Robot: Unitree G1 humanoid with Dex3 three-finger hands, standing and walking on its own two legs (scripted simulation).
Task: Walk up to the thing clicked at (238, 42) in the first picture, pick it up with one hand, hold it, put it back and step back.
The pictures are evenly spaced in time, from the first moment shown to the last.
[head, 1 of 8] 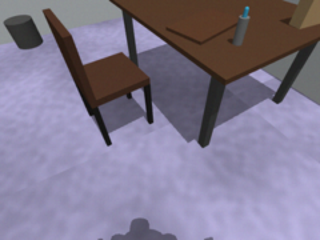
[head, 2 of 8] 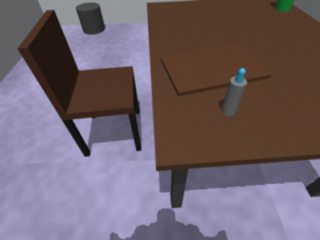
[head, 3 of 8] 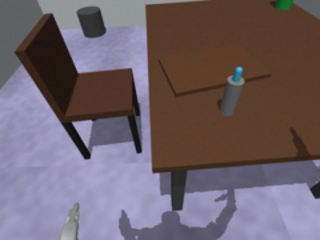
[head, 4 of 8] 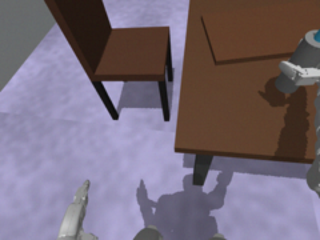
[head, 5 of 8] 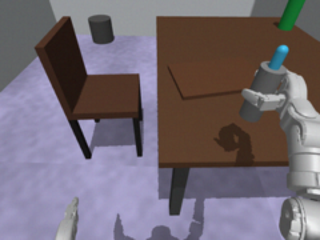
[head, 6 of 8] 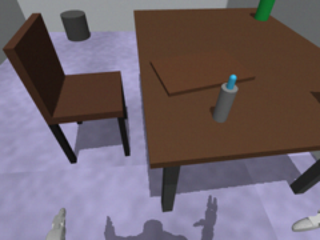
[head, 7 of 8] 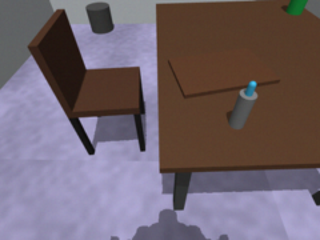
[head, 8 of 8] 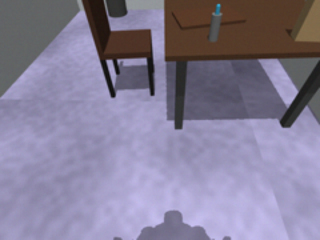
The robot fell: no
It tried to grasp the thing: yes
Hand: right
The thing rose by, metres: 0.23
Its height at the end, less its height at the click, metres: +0.00
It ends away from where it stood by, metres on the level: 0.04
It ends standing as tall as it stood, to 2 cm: yes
